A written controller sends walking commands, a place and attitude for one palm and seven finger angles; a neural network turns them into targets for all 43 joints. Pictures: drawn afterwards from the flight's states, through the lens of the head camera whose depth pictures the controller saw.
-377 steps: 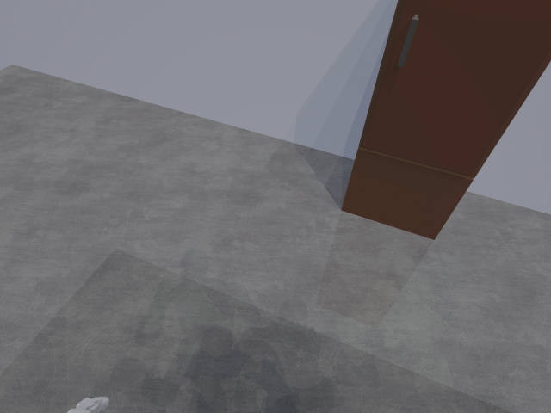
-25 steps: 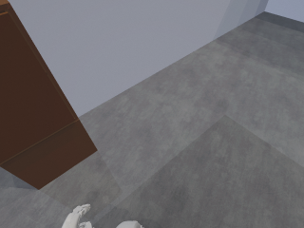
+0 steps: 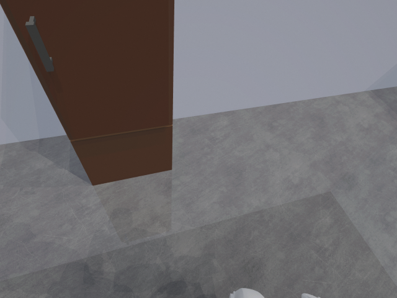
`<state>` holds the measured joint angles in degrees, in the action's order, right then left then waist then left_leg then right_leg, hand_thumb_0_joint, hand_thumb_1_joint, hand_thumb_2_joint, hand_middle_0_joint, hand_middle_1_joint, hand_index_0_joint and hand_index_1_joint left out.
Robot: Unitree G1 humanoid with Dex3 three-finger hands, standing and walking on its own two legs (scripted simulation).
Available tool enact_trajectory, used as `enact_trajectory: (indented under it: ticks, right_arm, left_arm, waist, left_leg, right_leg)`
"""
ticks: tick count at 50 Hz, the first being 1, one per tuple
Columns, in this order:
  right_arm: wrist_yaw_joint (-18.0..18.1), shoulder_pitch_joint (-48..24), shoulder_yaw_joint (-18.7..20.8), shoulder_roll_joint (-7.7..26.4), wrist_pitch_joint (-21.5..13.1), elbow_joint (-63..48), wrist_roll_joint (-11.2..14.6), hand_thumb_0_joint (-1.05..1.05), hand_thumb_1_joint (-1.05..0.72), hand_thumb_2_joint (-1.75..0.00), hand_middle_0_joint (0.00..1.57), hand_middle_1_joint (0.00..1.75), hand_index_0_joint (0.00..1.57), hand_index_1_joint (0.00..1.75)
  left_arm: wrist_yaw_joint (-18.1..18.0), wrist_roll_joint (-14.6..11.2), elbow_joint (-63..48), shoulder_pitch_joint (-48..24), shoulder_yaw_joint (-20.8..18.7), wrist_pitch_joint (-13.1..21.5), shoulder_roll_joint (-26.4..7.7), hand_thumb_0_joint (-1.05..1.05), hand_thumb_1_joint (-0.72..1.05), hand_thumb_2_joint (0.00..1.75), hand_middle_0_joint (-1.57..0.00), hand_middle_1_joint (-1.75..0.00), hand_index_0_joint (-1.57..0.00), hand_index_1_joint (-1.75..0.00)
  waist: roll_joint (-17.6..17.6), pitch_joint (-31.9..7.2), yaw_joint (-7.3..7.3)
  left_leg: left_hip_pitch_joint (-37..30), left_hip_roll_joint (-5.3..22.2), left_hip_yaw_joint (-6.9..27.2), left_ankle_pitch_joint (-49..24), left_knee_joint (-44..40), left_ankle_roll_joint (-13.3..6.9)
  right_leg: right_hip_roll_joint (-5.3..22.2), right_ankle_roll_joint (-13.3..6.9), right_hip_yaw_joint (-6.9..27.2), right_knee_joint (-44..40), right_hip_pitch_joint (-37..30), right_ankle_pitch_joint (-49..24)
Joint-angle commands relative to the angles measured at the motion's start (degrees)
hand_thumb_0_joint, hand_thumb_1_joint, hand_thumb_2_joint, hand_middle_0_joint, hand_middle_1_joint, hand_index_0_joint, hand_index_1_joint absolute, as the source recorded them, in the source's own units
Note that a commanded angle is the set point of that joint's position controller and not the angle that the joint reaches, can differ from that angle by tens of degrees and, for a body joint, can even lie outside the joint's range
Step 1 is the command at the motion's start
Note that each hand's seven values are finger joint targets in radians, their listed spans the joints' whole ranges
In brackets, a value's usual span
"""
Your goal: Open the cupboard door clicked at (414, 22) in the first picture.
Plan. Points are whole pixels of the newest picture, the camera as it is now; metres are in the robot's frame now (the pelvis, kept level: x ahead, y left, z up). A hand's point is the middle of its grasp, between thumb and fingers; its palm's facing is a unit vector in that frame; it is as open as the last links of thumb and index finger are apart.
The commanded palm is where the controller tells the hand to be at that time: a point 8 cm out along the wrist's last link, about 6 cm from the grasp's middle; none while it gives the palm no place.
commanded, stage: turn to face it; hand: left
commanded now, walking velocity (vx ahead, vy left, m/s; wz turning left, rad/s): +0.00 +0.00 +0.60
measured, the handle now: (41, 44) +0.70 +0.50 +0.08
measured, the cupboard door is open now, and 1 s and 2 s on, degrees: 0 0 0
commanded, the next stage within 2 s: take the last steps up to it in 0.52 s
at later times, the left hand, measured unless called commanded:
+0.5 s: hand out of the picture +0.03 +0.17 -0.14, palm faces +0.27 -0.92 -0.29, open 7.4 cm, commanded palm none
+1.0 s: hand out of the picture -0.06 +0.20 -0.17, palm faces +0.42 -0.89 -0.20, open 7.4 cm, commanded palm none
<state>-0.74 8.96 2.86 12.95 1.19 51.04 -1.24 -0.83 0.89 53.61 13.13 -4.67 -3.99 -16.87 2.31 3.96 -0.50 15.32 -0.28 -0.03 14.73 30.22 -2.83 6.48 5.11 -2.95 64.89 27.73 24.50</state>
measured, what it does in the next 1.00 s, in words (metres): steps on the spot, turning left: right foot, then left foot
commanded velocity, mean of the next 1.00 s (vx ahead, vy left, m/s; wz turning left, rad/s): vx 0.12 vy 0.01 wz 0.26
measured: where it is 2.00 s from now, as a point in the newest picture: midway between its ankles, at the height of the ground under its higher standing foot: (159, 281)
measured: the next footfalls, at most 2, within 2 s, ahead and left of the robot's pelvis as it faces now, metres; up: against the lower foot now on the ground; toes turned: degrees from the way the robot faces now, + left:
right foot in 0.34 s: +0.06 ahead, -0.15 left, +0.00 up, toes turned +10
left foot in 0.72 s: -0.05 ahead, +0.10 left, +0.00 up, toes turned +24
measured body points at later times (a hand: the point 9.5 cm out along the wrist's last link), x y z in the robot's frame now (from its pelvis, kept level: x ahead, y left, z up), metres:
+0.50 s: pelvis -0.01 -0.05 +0.00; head +0.01 -0.07 +0.45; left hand +0.02 +0.22 -0.12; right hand +0.09 -0.29 -0.16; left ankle -0.05 +0.08 -0.66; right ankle +0.02 -0.16 -0.74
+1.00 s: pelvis +0.00 +0.01 +0.01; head -0.02 +0.02 +0.46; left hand -0.08 +0.25 -0.15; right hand +0.09 -0.20 -0.14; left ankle -0.08 +0.09 -0.74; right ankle +0.08 -0.11 -0.67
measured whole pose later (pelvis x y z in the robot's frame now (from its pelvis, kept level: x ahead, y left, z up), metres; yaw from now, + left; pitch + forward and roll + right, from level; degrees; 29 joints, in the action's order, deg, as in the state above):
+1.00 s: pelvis +0.00 +0.01 +0.01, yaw +23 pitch -2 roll +0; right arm 0.4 19.5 1.3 8.2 -1.9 59.6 -1.2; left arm 0.9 1.5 59.3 16.7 -2.8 -1.4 -12.8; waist 1.1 -0.1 -0.1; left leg 3.1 -0.7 -1.3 14.8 19.5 -2.0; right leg 5.7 2.5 -4.2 55.3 27.4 18.4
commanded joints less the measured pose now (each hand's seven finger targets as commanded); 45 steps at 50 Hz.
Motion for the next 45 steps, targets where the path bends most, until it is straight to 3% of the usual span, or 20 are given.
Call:
enact_trajectory:
  ticks: [1,6,9,14,15,16,17,18,19,22,30,32,34,35,36,37,38,39,42,45]
  right_arm:
    - [1.08,2.90,2.88,11.95,-0.54,-2.82,0.15,0.00,-0.90,-0.90,0.20,0.30,0.20,0.30]
    - [0.94,4.43,3.39,12.37,0.00,-2.70,-0.16,0.00,-0.90,-0.90,0.20,0.30,0.20,0.30]
    - [0.96,5.09,3.61,12.02,0.25,-2.43,-0.32,0.00,-0.90,-0.90,0.20,0.30,0.20,0.30]
    - [0.81,2.56,3.77,11.09,0.63,-3.22,0.03,0.00,-0.90,-0.90,0.20,0.30,0.20,0.30]
    - [0.68,2.87,3.58,9.34,0.63,-3.17,0.39,0.00,-0.90,-0.90,0.20,0.30,0.20,0.30]
    - [0.35,4.17,3.04,5.87,0.54,-3.64,0.98,0.00,-0.90,-0.90,0.20,0.30,0.20,0.30]
    - [0.50,3.27,3.05,5.20,0.58,-4.91,0.60,0.00,-0.90,-0.90,0.20,0.30,0.20,0.30]
    - [0.54,3.14,3.85,7.54,1.13,-4.59,0.16,0.00,-0.90,-0.90,0.20,0.30,0.20,0.30]
    - [0.20,3.46,3.88,6.95,1.85,-3.43,-0.13,0.00,-0.90,-0.90,0.20,0.30,0.20,0.30]
    - [-0.51,5.68,3.58,6.07,2.40,-0.65,-0.19,0.00,-0.90,-0.90,0.20,0.30,0.20,0.30]
    - [-0.22,-0.56,1.69,3.23,1.49,-0.90,0.65,0.00,-0.90,-0.90,0.20,0.30,0.20,0.30]
    - [0.11,1.80,1.19,2.76,0.79,0.19,0.77,0.00,-0.90,-0.90,0.20,0.30,0.20,0.30]
    - [0.15,6.50,0.93,3.62,-0.17,1.81,0.50,0.00,-0.90,-0.90,0.20,0.30,0.20,0.30]
    - [0.23,9.18,1.55,6.85,-0.96,2.58,0.30,0.00,-0.90,-0.90,0.20,0.30,0.20,0.30]
    - [0.50,11.95,2.94,12.77,-1.27,2.94,-0.42,0.00,-0.90,-0.90,0.20,0.30,0.20,0.30]
    - [0.73,14.76,3.24,14.80,-1.01,3.65,-0.50,0.00,-0.90,-0.90,0.20,0.30,0.20,0.30]
    - [0.98,13.62,2.82,13.29,-1.21,3.76,-0.54,0.00,-0.90,-0.90,0.20,0.30,0.20,0.30]
    - [1.51,12.03,2.04,10.38,-1.70,4.06,-0.50,0.00,-0.90,-0.90,0.20,0.30,0.20,0.30]
    - [1.97,8.66,0.56,6.62,-2.92,3.87,-0.12,0.00,-0.90,-0.90,0.20,0.30,0.20,0.30]
    - [2.13,11.13,0.54,6.06,-3.68,5.34,0.26,0.00,-0.90,-0.90,0.20,0.30,0.20,0.30]
  left_arm:
    - [-0.05,0.00,-5.78,-2.46,-0.35,1.99,-3.41,0.00,0.90,0.90,-0.20,-0.30,-0.20,-0.30]
    - [-0.43,-0.22,-7.61,-5.55,-0.21,2.11,-2.78,0.00,0.90,0.90,-0.20,-0.30,-0.20,-0.30]
    - [-0.64,-0.44,-8.44,-6.65,0.13,2.45,-2.09,0.00,0.90,0.90,-0.20,-0.30,-0.20,-0.30]
    - [-1.12,-0.98,-7.18,-0.10,0.11,3.45,-2.16,0.00,0.90,0.90,-0.20,-0.30,-0.20,-0.30]
    - [-1.34,-0.77,-6.74,1.67,-0.27,3.97,-3.43,0.00,0.90,0.90,-0.20,-0.30,-0.20,-0.30]
    - [-1.70,0.11,-6.77,2.59,-1.12,4.57,-7.92,0.00,0.90,0.90,-0.20,-0.30,-0.20,-0.30]
    - [-1.73,0.53,-7.49,1.80,-1.51,4.49,-10.93,0.00,0.90,0.90,-0.20,-0.30,-0.20,-0.30]
    - [-1.89,0.20,-8.35,-0.09,-1.22,3.98,-10.00,0.00,0.90,0.90,-0.20,-0.30,-0.20,-0.30]
    - [-1.96,0.17,-8.74,-3.47,-0.95,4.14,-6.97,0.00,0.90,0.90,-0.20,-0.30,-0.20,-0.30]
    - [-1.42,0.19,-8.46,-6.38,0.28,4.45,-3.92,0.00,0.90,0.90,-0.20,-0.30,-0.20,-0.30]
    - [-1.24,1.13,-3.57,2.67,-0.74,4.21,-7.11,0.00,0.90,0.90,-0.20,-0.30,-0.20,-0.30]
    - [-1.12,0.99,-2.45,3.28,-0.84,4.21,-7.39,0.00,0.90,0.90,-0.20,-0.30,-0.20,-0.30]
    - [-0.84,0.37,-1.68,2.54,-0.74,3.92,-6.83,0.00,0.90,0.90,-0.20,-0.30,-0.20,-0.30]
    - [-0.57,-0.20,-2.12,2.53,-0.28,3.57,-4.55,0.00,0.90,0.90,-0.20,-0.30,-0.20,-0.30]
    - [0.05,-0.38,-3.64,2.17,0.61,3.38,-0.16,0.00,0.90,0.90,-0.20,-0.30,-0.20,-0.30]
    - [0.12,0.34,-5.15,-3.01,1.23,3.32,-0.26,0.00,0.90,0.90,-0.20,-0.30,-0.20,-0.30]
    - [0.43,0.56,-5.22,-4.77,1.03,3.44,-0.76,0.00,0.90,0.90,-0.20,-0.30,-0.20,-0.30]
    - [0.68,0.86,-3.95,-5.66,0.88,3.55,-0.54,0.00,0.90,0.90,-0.20,-0.30,-0.20,-0.30]
    - [1.83,0.73,-0.42,-1.03,1.36,4.29,0.31,0.00,0.90,0.90,-0.20,-0.30,-0.20,-0.30]
    - [1.88,0.61,0.95,0.41,1.69,4.29,1.14,0.00,0.90,0.90,-0.20,-0.30,-0.20,-0.30]
  waist:
    - [-9.54,-5.47,1.90]
    - [-10.53,-4.98,2.91]
    - [-11.88,-5.47,3.17]
    - [-11.12,-8.01,-0.17]
    - [-6.96,-8.97,-0.93]
    - [6.27,-9.58,-1.37]
    - [14.57,-7.18,-1.58]
    - [7.27,-6.16,-0.86]
    - [5.99,-3.93,0.79]
    - [7.04,-1.24,2.52]
    - [10.46,-2.00,-2.21]
    - [10.31,-4.99,-1.41]
    - [7.25,-7.10,0.91]
    - [-1.70,-8.77,2.30]
    - [-20.25,-8.06,3.75]
    - [-19.27,-4.36,6.00]
    - [-15.26,-2.04,5.43]
    - [-15.65,-0.21,4.79]
    - [-11.95,1.99,1.89]
    - [-10.65,1.82,1.45]
  left_leg:
    - [-6.92,12.47,14.25,-21.45,-11.37,-5.71]
    - [-7.17,12.92,20.04,-17.05,-11.56,-7.36]
    - [-6.77,12.28,22.74,-21.08,-9.99,-7.72]
    - [1.10,8.45,23.61,-21.41,-4.87,-4.72]
    - [5.67,5.72,22.06,-15.08,-1.76,-2.11]
    - [15.78,-0.37,13.73,0.76,8.16,2.18]
    - [20.24,-5.57,5.24,18.01,21.19,5.10]
    - [16.95,-2.80,7.06,17.92,30.59,4.71]
    - [16.85,-1.57,7.23,14.24,34.96,4.64]
    - [15.34,0.19,3.57,7.48,39.40,5.69]
    - [8.47,0.67,-2.57,12.80,16.04,6.20]
    - [3.63,-0.19,-3.98,10.06,8.25,5.83]
    - [-6.94,-0.30,-4.58,1.26,-4.66,4.97]
    - [-14.75,4.57,1.38,0.77,-10.30,3.26]
    - [-19.75,18.63,20.61,1.85,-14.65,-2.49]
    - [-15.26,23.12,25.58,5.46,-18.36,-7.68]
    - [-12.52,22.98,24.50,11.85,-19.84,-9.04]
    - [-10.66,19.62,22.74,13.07,-20.34,-8.19]
    - [-8.45,14.30,13.43,4.62,-20.00,-6.33]
    - [-9.27,13.47,10.62,-0.51,-20.38,-6.76]
  right_leg:
    - [-0.36,0.92,2.44,-1.75,2.72,-2.99]
    - [-1.69,0.92,3.18,-9.26,1.92,-0.37]
    - [-3.33,0.36,3.20,-15.30,-1.36,1.33]
    - [-5.68,-0.98,2.05,-35.71,-17.72,-8.48]
    - [-3.43,-1.52,3.86,-43.88,-24.66,-12.99]
    - [9.09,-5.17,15.20,-49.55,-32.36,-10.85]
    - [21.27,-11.89,26.21,-50.68,-27.13,-17.85]
    - [22.26,-14.87,22.47,-50.06,-19.48,-18.51]
    - [17.36,-13.99,17.26,-50.17,-16.30,-15.66]
    - [10.65,-11.60,8.01,-48.16,-13.43,-17.46]
    - [12.52,-13.30,4.72,-43.69,-19.57,-30.29]
    - [12.02,-12.14,4.51,-41.31,-20.86,-32.48]
    - [10.04,-8.09,1.67,-37.45,-16.27,-20.37]
    - [6.47,-5.51,-1.31,-30.11,-9.16,-8.98]
    - [-1.33,-2.01,-7.02,-17.03,5.03,7.41]
    - [-2.23,-2.68,-3.16,-8.47,8.82,11.77]
    - [-0.08,-3.40,-0.32,-4.59,10.13,8.64]
    - [0.04,-3.48,0.84,-2.22,10.81,4.88]
    - [0.02,-3.46,0.28,-2.43,7.58,-3.35]
    - [-0.23,-2.57,-0.63,-5.15,6.38,-5.77]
